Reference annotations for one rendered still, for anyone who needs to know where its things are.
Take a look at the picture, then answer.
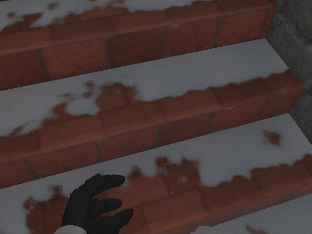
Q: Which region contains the robot left hand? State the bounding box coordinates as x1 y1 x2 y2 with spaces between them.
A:
61 174 134 234

